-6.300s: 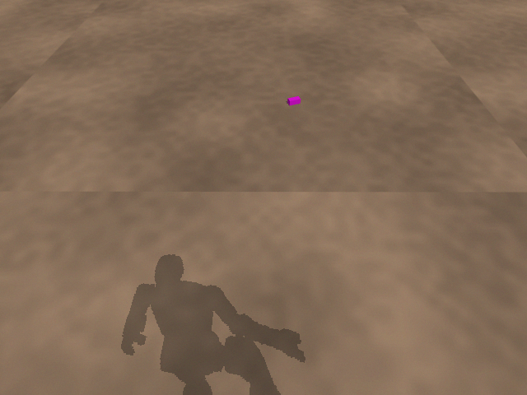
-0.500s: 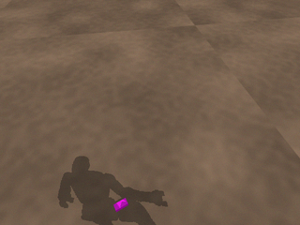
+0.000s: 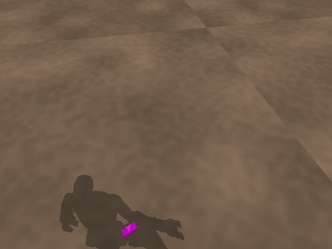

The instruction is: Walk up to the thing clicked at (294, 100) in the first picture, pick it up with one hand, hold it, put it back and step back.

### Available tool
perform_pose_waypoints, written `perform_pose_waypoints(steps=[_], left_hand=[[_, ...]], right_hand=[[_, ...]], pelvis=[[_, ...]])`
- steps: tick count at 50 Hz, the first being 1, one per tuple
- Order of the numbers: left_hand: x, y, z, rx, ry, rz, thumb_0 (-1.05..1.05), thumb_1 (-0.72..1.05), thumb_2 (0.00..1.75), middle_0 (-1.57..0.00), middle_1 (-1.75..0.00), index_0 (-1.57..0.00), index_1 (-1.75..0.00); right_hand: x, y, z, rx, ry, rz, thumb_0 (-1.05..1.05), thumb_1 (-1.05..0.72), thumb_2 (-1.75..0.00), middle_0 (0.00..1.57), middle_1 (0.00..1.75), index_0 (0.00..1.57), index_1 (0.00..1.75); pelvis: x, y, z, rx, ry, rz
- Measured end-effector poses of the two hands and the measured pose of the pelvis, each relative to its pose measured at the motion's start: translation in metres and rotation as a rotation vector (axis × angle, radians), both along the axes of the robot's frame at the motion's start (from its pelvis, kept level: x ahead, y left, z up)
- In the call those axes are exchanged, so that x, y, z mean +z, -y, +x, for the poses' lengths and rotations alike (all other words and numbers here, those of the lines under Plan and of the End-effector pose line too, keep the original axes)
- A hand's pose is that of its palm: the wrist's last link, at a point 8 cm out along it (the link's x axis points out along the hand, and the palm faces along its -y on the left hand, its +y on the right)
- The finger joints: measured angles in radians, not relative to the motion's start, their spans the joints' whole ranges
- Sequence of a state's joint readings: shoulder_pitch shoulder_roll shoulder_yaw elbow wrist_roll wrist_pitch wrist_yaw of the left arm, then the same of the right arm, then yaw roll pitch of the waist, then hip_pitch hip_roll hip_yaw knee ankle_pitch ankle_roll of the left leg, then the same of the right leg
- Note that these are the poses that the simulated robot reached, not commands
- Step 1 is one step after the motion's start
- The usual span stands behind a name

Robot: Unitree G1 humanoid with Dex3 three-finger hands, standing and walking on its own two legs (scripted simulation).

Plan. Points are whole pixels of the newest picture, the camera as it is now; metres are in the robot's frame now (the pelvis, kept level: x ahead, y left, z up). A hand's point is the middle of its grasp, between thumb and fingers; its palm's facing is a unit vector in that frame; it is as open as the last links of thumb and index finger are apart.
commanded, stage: walk up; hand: left
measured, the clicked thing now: (129, 229) +0.37 +0.22 -0.76
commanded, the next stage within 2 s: stand in 0.42 s
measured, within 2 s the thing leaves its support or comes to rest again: neither
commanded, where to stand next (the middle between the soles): +0.01 +0.01 m, yaw +1 degrees
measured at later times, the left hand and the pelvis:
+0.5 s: hand out of the picture +0.08 +0.25 -0.16, palm faces -0.02 -0.94 -0.34, open 7.4 cm; pelvis +0.00 +0.00 +0.00, yaw +0 degrees
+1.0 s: hand out of the picture +0.07 +0.25 -0.15, palm faces -0.03 -0.94 -0.35, open 7.4 cm; pelvis -0.01 +0.00 +0.00, yaw +0 degrees
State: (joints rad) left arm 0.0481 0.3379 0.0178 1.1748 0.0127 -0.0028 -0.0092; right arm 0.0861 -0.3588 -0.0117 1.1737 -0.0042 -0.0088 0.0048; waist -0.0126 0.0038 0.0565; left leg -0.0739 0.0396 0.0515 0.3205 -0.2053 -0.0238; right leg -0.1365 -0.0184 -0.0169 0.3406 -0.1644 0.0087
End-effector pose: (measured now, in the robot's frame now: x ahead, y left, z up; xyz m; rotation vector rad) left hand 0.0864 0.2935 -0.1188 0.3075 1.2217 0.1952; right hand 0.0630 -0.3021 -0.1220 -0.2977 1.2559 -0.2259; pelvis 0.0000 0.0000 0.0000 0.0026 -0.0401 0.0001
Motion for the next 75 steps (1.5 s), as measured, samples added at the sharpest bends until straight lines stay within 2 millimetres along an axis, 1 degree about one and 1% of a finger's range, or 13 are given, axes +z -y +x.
perform_pose_waypoints(steps=[9,22,37,64,75], left_hand=[[0.001,-0.001,0.003,-0.006,0.014,-0.002,0.01,0.9,0.9,-0.2,-0.3,-0.2,-0.29],[0.0,-0.005,-0.007,-0.003,-0.006,0.003,0.01,0.9,0.9,-0.2,-0.3,-0.2,-0.29],[0.002,-0.005,-0.011,-0.011,0.001,0.009,0.01,0.9,0.9,-0.2,-0.3,-0.2,-0.29],[0.003,-0.002,-0.028,-0.005,-0.016,0.017,0.01,0.9,0.9,-0.2,-0.3,-0.2,-0.29],[0.002,-0.001,-0.028,-0.003,-0.019,0.016,0.01,0.9,0.9,-0.2,-0.3,-0.2,-0.29]], right_hand=[[0.0,-0.003,0.001,0.001,0.018,0.004,0.01,-0.9,-0.9,0.2,0.3,0.2,0.3],[0.0,-0.007,0.003,0.005,0.024,0.008,0.01,-0.9,-0.9,0.2,0.3,0.2,0.3],[0.002,-0.007,0.005,0.017,0.027,0.01,0.01,-0.9,-0.9,0.2,0.3,0.2,0.3],[-0.001,0.0,-0.012,0.019,0.0,0.015,0.01,-0.9,-0.9,0.2,0.3,0.2,0.3],[-0.001,0.001,-0.012,0.022,-0.005,0.013,0.01,-0.9,-0.9,0.2,0.3,0.2,0.3]], pelvis=[[0.0,-0.002,-0.001,-0.005,0.003,0.001],[0.0,-0.004,0.0,-0.01,0.004,0.001],[0.001,-0.002,-0.005,0.0,0.002,0.001],[0.001,0.004,-0.01,0.004,0.007,0.002],[0.001,0.005,-0.009,0.006,0.006,0.001]])
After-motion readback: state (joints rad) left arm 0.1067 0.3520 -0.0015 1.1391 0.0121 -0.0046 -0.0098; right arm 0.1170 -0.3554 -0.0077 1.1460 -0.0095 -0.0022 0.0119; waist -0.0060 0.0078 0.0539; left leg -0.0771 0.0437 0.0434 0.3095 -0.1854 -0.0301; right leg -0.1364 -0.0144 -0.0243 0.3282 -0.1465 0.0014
